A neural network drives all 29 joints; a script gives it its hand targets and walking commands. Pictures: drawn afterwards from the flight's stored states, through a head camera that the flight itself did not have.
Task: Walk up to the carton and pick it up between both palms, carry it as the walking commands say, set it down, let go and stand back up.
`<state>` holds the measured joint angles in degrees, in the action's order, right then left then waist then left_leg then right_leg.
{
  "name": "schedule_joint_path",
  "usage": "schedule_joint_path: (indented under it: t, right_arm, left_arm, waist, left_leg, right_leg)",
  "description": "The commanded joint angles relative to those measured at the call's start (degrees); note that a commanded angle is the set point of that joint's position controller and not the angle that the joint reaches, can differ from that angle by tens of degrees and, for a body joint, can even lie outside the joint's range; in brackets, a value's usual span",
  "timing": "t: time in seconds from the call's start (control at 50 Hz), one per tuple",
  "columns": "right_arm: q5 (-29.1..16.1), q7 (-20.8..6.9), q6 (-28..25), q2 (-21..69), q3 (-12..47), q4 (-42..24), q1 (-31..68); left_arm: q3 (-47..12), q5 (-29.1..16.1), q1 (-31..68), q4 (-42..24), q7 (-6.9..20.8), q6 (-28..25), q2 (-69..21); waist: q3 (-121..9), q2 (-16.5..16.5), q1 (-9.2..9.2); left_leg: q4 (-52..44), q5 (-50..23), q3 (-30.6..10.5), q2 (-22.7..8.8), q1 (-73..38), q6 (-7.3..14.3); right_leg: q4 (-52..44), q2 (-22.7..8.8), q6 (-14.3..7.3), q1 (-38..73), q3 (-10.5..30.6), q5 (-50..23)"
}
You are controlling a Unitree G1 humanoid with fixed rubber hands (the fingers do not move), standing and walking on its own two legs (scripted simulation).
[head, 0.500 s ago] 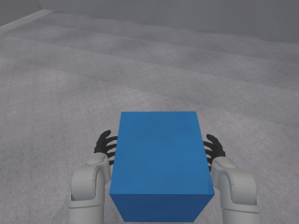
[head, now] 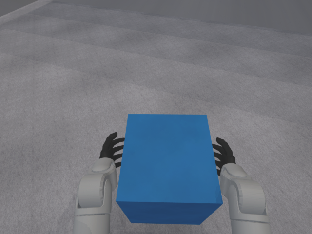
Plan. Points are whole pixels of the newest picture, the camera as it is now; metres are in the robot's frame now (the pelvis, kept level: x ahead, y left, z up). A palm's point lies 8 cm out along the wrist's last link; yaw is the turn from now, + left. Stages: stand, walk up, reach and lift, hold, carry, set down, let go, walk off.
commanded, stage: carry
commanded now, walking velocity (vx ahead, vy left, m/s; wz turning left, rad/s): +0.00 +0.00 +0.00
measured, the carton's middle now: (166, 172) +0.28 +0.00 -0.01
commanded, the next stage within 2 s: hold in 0.38 s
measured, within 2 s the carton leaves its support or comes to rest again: neither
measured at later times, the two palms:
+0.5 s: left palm (107, 170) +0.26 +0.15 +0.03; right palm (223, 177) +0.25 -0.14 +0.02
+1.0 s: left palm (109, 170) +0.28 +0.16 +0.00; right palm (216, 177) +0.27 -0.13 -0.02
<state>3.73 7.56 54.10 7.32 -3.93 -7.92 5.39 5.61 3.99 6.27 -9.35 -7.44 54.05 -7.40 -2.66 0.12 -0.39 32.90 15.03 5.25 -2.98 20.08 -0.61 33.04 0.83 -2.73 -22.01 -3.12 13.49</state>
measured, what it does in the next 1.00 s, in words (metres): stands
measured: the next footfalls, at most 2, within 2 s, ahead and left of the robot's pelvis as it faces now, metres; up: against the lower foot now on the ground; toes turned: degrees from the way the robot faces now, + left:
none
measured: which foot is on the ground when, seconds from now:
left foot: down 0.00-1.00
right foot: down 0.00-1.00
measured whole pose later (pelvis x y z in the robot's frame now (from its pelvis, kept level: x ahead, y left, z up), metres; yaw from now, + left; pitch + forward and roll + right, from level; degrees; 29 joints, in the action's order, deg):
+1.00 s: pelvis -0.04 +0.02 -0.02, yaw +1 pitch -7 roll +0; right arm 13.7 1.7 31.4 7.3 -19.8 31.4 24.9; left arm 22.7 17.7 27.0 30.6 -2.2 30.4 -10.9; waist 7.6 -0.6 -0.9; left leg 42.9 17.6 2.1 -0.1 18.9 1.5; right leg 41.7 0.0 -1.5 -19.9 -2.5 15.5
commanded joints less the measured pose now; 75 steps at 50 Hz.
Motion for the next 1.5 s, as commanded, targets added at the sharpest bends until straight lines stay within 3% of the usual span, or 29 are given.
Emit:
schedule_joint_path:
  t: [0.0, 0.16, 0.18, 0.2, 0.3, 0.36, 0.38, 0.42, 0.48, 0.52, 0.54, 0.56, 0.62, 0.68, 0.7, 0.72, 0.74, 0.82, 0.84, 0.86, 0.88, 0.9, 0.98, 1.08, 1.16, 1.24, 1.26, 1.3, 1.48]
  right_arm:
    - [-9.93, -9.23, -5.03, 41.45, 28.17, -10.24, 28.96]
    - [-9.60, -10.03, -6.79, 42.92, 28.76, -7.40, 32.03]
    - [-10.12, -10.14, -6.98, 43.84, 29.33, -8.57, 31.55]
    - [-8.79, -10.28, -7.48, 42.22, 27.61, -5.46, 31.91]
    - [-8.12, -11.07, -9.38, 41.62, 27.04, -3.23, 32.50]
    - [-9.23, -10.90, -9.96, 42.67, 28.14, -5.35, 33.99]
    - [-3.75, -11.17, -10.28, 40.24, 26.22, 9.21, 21.18]
    - [-6.58, -12.13, -13.30, 42.36, 30.43, 0.92, 22.19]
    - [-10.47, -13.51, -15.52, 45.63, 36.53, -9.06, 30.11]
    - [-10.80, -13.08, -15.38, 44.10, 35.46, -10.34, 33.42]
    - [-9.15, -12.62, -14.33, 44.29, 33.04, -6.10, 35.29]
    - [-7.28, -12.16, -14.52, 43.61, 30.48, -3.95, 34.37]
    - [-5.08, -12.29, -15.22, 45.70, 26.64, 4.38, 36.49]
    - [-3.10, -13.34, -16.63, 51.27, 22.06, 15.73, 38.46]
    - [-2.39, -13.95, -17.45, 53.11, 20.55, 19.65, 39.62]
    - [-2.78, -14.67, -18.44, 55.73, 20.52, 21.65, 43.93]
    - [-2.61, -15.35, -19.35, 57.82, 19.95, 24.30, 47.28]
    - [-2.12, -18.36, -23.14, 60.26, 17.06, 31.63, 57.34]
    - [-1.83, -19.01, -24.04, 58.67, 16.11, 32.11, 59.03]
    - [-2.60, -19.67, -24.95, 59.74, 17.05, 31.33, 62.35]
    - [-2.09, -20.05, -25.57, 58.32, 15.54, 32.16, 63.45]
    - [-2.36, -20.50, -26.16, 58.33, 16.12, 31.78, 64.18]
    - [-0.66, -21.14, -27.67, 59.11, 14.20, 34.32, 64.63]
    - [2.12, -21.10, -29.52, 58.85, 11.39, 38.76, 62.75]
    - [2.83, -20.77, -32.34, 58.03, 12.21, 36.81, 63.38]
    - [2.04, -20.29, -35.61, 58.23, 14.60, 33.54, 65.34]
    - [2.26, -20.21, -35.92, 57.95, 14.29, 34.45, 64.48]
    - [2.59, -19.67, -36.78, 58.07, 14.66, 34.26, 62.64]
    - [2.31, -18.54, -38.68, 57.87, 18.26, 31.85, 60.15]
  left_arm:
    - [-31.19, -11.33, 27.52, -7.25, 9.81, -4.01, -42.11]
    - [-31.16, -10.49, 30.08, -4.60, 10.64, -5.87, -43.12]
    - [-32.42, -11.27, 30.89, -7.00, 10.72, -6.15, -43.77]
    - [-30.72, -9.95, 30.95, -3.27, 10.91, -6.55, -42.44]
    - [-30.10, -8.73, 30.55, -0.46, 11.59, -8.28, -42.11]
    - [-30.29, -9.72, 31.30, -1.86, 11.70, -8.87, -42.86]
    - [-25.25, -4.97, 21.60, 10.94, 12.59, -9.43, -36.92]
    - [-29.52, -6.97, 22.75, 2.45, 13.73, -12.48, -39.57]
    - [-32.59, -8.43, 25.46, -2.27, 15.34, -14.58, -42.74]
    - [-32.82, -9.06, 27.91, -0.66, 15.75, -14.76, -41.62]
    - [-29.62, -7.24, 27.11, 4.08, 15.33, -14.76, -42.13]
    - [-29.33, -7.13, 29.29, 6.32, 15.82, -14.93, -41.91]
    - [-27.17, -7.12, 36.90, 9.71, 17.52, -16.78, -41.47]
    - [-25.96, -7.15, 45.84, 14.87, 19.21, -18.83, -45.11]
    - [-25.59, -6.99, 48.40, 17.66, 19.75, -19.47, -46.49]
    - [-24.03, -6.00, 51.31, 21.30, 20.31, -20.08, -47.94]
    - [-23.34, -5.54, 54.13, 23.66, 20.76, -20.94, -49.52]
    - [-20.00, -2.16, 60.17, 34.29, 21.40, -23.10, -56.90]
    - [-19.13, -1.21, 59.39, 36.70, 21.18, -23.38, -59.44]
    - [-18.41, -0.77, 60.36, 37.00, 21.06, -24.28, -60.12]
    - [-17.73, -0.02, 60.19, 38.91, 20.80, -24.65, -61.63]
    - [-17.42, 0.25, 59.78, 39.37, 20.62, -25.20, -62.32]
    - [-14.47, 2.14, 59.33, 42.07, 19.90, -27.25, -61.83]
    - [-11.43, 4.09, 60.88, 43.12, 19.59, -29.75, -58.86]
    - [-11.30, 4.53, 60.67, 43.38, 19.72, -32.48, -58.82]
    - [-14.67, 3.44, 62.85, 40.41, 19.59, -35.41, -59.08]
    - [-15.19, 3.19, 62.20, 40.29, 19.61, -35.81, -58.72]
    - [-16.52, 2.65, 62.54, 39.79, 19.76, -36.77, -58.11]
    - [-21.44, 1.43, 60.32, 36.85, 19.92, -38.65, -57.43]
  waist:
    - [-23.99, -0.37, 0.26]
    - [-21.06, 0.60, 0.10]
    - [-21.14, -0.18, 0.05]
    - [-21.46, -0.67, 0.06]
    - [-20.80, -1.27, 0.17]
    - [-20.62, 1.21, 0.12]
    - [-12.90, -2.49, 0.48]
    - [-20.84, -2.55, 0.48]
    - [-26.76, -1.00, 2.58]
    - [-23.72, 0.31, 1.73]
    - [-15.71, 1.63, 1.72]
    - [-11.41, 1.65, -0.95]
    - [-5.01, 4.24, -2.18]
    - [-4.51, 4.28, -4.06]
    - [-5.11, 2.42, -4.20]
    - [-6.55, 2.31, -2.39]
    - [-7.12, 2.86, -1.82]
    - [-11.90, -2.47, -0.77]
    - [-13.66, -4.48, -1.19]
    - [-14.99, -5.17, 0.47]
    - [-15.53, -5.74, -0.52]
    - [-17.00, -6.12, -0.02]
    - [-18.79, -1.87, 0.22]
    - [-20.29, 0.85, 0.21]
    - [-25.73, 1.84, 0.25]
    - [-35.69, 0.16, 0.46]
    - [-37.35, 1.77, 0.16]
    - [-39.10, 1.30, -0.66]
    - [-49.99, -1.18, -1.92]
  left_leg:
    - [-4.91, -7.24, -5.21, -5.15, -8.00, 1.62]
    - [-5.87, -3.35, -5.34, -4.80, -6.91, 1.74]
    - [-5.90, -2.88, -5.18, -4.64, -7.16, 1.81]
    - [-5.94, -3.36, -5.31, -4.73, -7.21, 1.77]
    - [-6.55, -2.65, -5.64, -5.18, -7.39, 1.99]
    - [-5.82, -1.82, -5.11, -4.78, -7.10, 1.91]
    - [-6.18, -9.42, -10.99, 6.72, -10.63, 2.90]
    - [-5.53, -18.48, -12.32, 6.52, -12.15, 2.73]
    - [-5.39, -21.54, -13.08, 6.77, -12.31, 3.09]
    - [-5.67, -17.24, -12.94, 6.78, -10.48, 3.57]
    - [-6.39, -9.31, -9.84, 8.29, -8.80, 3.79]
    - [-6.00, -6.73, -9.60, 8.42, -7.52, 3.75]
    - [-4.79, 2.19, -9.96, 7.65, -7.41, 4.07]
    - [-3.39, 6.09, -10.48, 7.23, -7.46, 3.86]
    - [-2.83, 7.50, -10.86, 6.95, -7.19, 3.91]
    - [-2.24, 8.77, -10.70, 7.24, -6.54, 4.03]
    - [-2.08, 8.59, -10.98, 7.05, -6.09, 4.25]
    - [-2.46, 10.53, -12.20, 6.42, -2.98, 4.11]
    - [-3.92, 11.53, -13.19, 5.66, -1.05, 3.93]
    - [-3.90, 11.95, -13.12, 5.63, -0.03, 4.04]
    - [-4.23, 12.61, -13.86, 5.44, 0.33, 3.86]
    - [-4.31, 11.72, -13.83, 5.38, 0.37, 3.71]
    - [-1.85, 8.19, -13.04, 6.00, 1.12, 3.77]
    - [1.16, 7.35, -12.61, 6.54, 3.01, 3.93]
    - [4.65, 2.66, -12.19, 7.05, 5.38, 3.93]
    - [8.95, -3.36, -11.92, 7.87, 5.78, 3.37]
    - [9.87, -4.05, -11.94, 7.97, 5.87, 3.39]
    - [11.67, -6.45, -11.88, 8.30, 7.11, 3.22]
    - [19.14, -9.87, -11.15, 10.24, 14.42, 1.99]
  right_leg:
    - [-5.62, -8.75, -1.27, 11.35, 7.62, -17.37]
    - [-7.34, -8.84, -0.97, 10.06, 8.09, -12.93]
    - [-7.59, -8.90, -1.12, 9.43, 8.62, -12.33]
    - [-7.44, -8.72, -1.11, 9.68, 8.30, -12.23]
    - [-7.32, -8.28, -0.81, 9.01, 7.81, -10.18]
    - [-7.91, -8.65, -0.81, 9.29, 8.27, -10.72]
    - [-6.29, 1.64, 1.04, 19.41, 9.55, -15.23]
    - [-4.75, 1.87, 1.32, 25.23, 10.31, -26.71]
    - [-4.78, 1.98, 1.27, 29.42, 11.32, -29.85]
    - [-5.51, 1.98, 1.05, 28.88, 10.79, -25.07]
    - [-7.87, 1.97, 1.81, 24.53, 10.93, -15.12]
    - [-8.61, 1.59, 1.89, 22.67, 11.12, -11.85]
    - [-9.56, 1.50, 1.24, 17.33, 11.43, 3.99]
    - [-8.98, 1.25, 0.18, 13.58, 11.24, 10.42]
    - [-7.94, 1.25, -0.29, 12.78, 11.53, 11.69]
    - [-7.77, 1.14, -0.63, 12.28, 11.99, 14.18]
    - [-6.89, 1.45, -0.54, 11.91, 11.71, 13.92]
    - [-2.27, 2.34, -0.92, 12.66, 10.90, 11.56]
    - [-0.34, 3.26, -0.60, 14.83, 9.91, 8.51]
    - [0.63, 3.52, -0.50, 15.43, 9.68, 7.91]
    - [1.71, 4.09, -0.55, 14.75, 8.88, 6.30]
    - [2.19, 4.26, -0.54, 15.70, 8.66, 4.59]
    - [2.47, 4.09, -0.49, 12.15, 8.76, 3.29]
    - [3.67, 3.90, -0.44, 6.69, 9.04, 4.36]
    - [6.44, 4.33, -0.28, 4.74, 9.03, -0.08]
    - [10.27, 4.76, -0.03, 2.60, 8.59, -5.81]
    - [10.92, 5.06, 0.25, 1.71, 8.03, -6.13]
    - [12.67, 5.21, 0.45, 0.38, 8.01, -8.91]
    - [19.40, 6.42, 1.02, -5.44, 7.11, -12.23]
